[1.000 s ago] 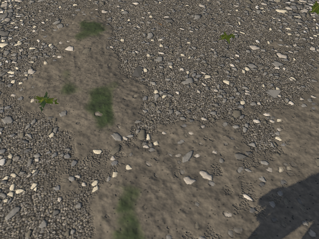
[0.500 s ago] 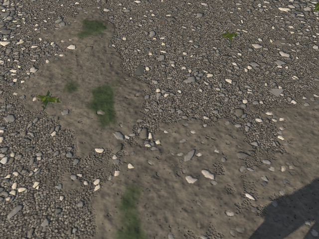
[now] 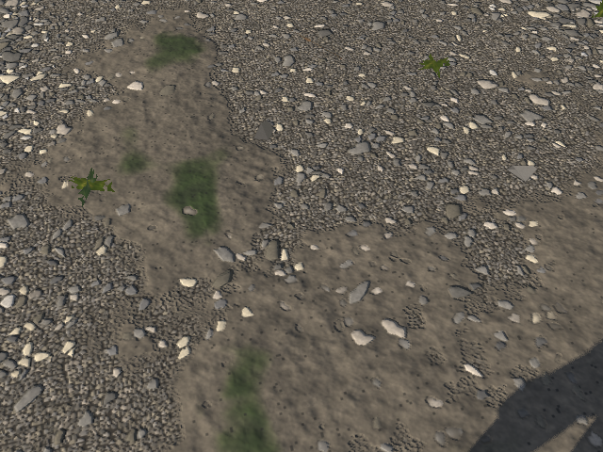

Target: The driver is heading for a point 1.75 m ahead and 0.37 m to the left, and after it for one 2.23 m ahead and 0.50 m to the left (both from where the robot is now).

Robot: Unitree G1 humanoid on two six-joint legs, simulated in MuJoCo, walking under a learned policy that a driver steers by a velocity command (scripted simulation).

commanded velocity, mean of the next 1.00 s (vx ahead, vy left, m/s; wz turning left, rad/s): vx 0.22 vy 0.00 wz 0.00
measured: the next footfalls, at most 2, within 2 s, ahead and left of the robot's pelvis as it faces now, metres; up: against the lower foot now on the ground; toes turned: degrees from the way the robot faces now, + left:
left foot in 0.68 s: +0.41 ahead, +0.07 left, +0.00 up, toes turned +2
right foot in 1.02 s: +0.36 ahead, -0.15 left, +0.00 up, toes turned -1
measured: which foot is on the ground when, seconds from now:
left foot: down 0.00-0.26, up 0.28-0.66, down 0.68-1.00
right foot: down 0.00-0.70, up 0.72-1.00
